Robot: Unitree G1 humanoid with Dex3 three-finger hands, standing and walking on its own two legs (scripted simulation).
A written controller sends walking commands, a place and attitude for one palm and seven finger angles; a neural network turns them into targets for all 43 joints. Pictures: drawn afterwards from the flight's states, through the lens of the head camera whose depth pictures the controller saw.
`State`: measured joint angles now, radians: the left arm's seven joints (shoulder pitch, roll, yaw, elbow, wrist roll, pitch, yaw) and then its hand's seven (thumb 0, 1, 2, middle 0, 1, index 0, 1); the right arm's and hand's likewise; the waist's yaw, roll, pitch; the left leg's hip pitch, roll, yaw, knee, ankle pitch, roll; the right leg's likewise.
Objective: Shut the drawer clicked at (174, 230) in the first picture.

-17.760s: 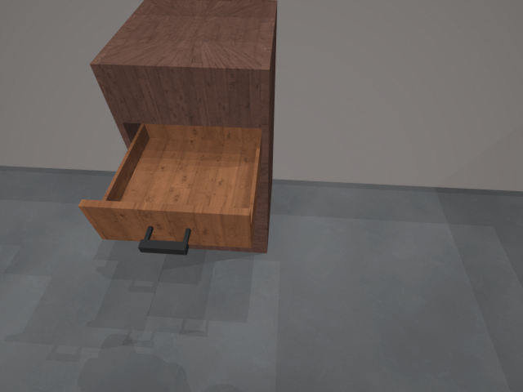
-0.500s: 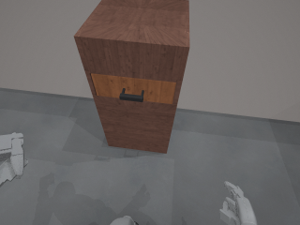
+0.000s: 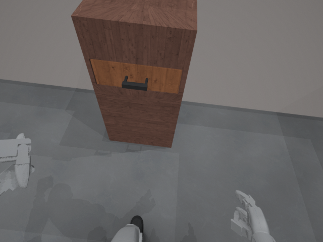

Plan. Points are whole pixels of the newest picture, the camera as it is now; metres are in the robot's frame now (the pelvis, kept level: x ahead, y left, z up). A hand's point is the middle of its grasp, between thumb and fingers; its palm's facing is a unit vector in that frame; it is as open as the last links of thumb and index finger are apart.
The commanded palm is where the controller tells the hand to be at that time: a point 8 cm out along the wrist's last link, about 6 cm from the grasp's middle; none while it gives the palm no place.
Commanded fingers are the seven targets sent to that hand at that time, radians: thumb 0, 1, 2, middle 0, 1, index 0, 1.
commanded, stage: step back with the hand held close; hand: left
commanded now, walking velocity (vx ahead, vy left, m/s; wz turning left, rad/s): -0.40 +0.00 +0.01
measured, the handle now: (135, 82) +0.73 +0.16 -0.14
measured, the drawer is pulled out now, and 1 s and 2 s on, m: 0.00 0.00 0.00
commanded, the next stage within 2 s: stop stepping back and stand still in 0.20 s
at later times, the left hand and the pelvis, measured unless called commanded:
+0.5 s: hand out of the picture +0.14 +0.27 +0.17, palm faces +0.27 -0.86 -0.43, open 3.2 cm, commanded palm +0.10 +0.32 +0.19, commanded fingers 0.00 0.90 0.90 -1.40 -1.60 -1.40 -1.60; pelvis -0.04 +0.05 +0.00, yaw -3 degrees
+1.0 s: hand out of the picture +0.14 +0.27 +0.17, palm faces +0.32 -0.84 -0.43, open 3.2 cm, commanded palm +0.09 +0.31 +0.19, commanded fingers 0.00 0.90 0.90 -1.40 -1.60 -1.40 -1.60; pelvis -0.06 +0.04 +0.00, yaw -4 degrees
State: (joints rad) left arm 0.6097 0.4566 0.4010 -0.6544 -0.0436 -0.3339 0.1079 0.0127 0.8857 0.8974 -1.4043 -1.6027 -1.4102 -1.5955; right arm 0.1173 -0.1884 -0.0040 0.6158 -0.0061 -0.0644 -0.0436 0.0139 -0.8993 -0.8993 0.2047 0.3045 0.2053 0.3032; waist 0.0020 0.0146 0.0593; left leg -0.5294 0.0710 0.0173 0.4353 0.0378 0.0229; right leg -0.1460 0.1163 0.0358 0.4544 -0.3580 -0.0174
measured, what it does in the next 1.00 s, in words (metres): steps on the spot: left foot, then right foot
